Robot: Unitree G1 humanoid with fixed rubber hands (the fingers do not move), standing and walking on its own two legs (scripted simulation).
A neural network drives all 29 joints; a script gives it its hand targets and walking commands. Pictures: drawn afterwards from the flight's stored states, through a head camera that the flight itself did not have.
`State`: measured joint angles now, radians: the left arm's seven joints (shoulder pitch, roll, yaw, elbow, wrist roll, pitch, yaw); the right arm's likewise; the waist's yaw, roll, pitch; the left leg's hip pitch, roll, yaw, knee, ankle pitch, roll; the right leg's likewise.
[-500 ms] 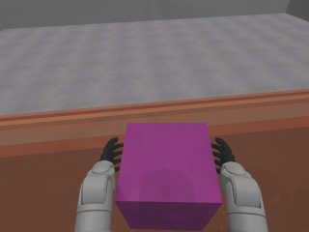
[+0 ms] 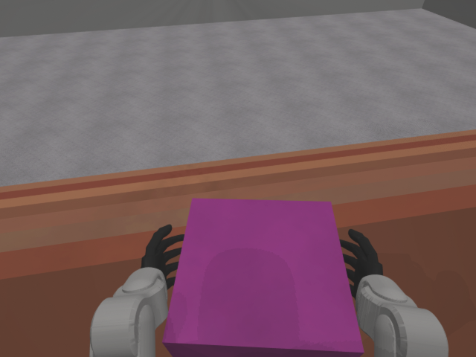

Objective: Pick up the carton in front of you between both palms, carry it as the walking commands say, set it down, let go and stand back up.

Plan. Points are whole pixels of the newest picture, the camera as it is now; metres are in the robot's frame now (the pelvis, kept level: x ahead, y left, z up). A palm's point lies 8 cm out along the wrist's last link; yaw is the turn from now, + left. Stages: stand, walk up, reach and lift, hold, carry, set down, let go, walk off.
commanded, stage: carry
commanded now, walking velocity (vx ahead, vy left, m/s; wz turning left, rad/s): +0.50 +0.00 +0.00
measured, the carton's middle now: (258, 298) +0.24 -0.01 +0.02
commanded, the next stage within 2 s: none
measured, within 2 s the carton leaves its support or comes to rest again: neither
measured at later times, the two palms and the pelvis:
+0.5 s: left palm (200, 154) +0.53 +0.11 +0.09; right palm (333, 148) +0.56 -0.19 +0.08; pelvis +0.31 -0.06 +0.00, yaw +2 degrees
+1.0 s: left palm (200, 77) +0.95 +0.15 +0.08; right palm (292, 74) +0.95 -0.15 +0.08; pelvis +0.61 +0.01 -0.01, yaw +1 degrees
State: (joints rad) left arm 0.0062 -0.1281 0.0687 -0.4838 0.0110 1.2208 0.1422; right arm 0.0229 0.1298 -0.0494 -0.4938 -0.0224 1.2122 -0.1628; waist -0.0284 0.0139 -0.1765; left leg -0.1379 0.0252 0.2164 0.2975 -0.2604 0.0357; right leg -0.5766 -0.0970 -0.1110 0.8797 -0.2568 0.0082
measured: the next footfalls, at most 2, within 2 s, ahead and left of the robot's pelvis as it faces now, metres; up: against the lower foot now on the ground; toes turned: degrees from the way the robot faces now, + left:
right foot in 0.18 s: +0.30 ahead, -0.13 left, +0.00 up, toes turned -12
left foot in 0.70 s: +0.64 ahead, +0.07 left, +0.00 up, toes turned +11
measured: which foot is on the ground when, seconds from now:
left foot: down 0.00-0.22, up 0.24-0.68, down 0.70-1.00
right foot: up 0.00-0.16, down 0.18-0.72, up 0.74-1.00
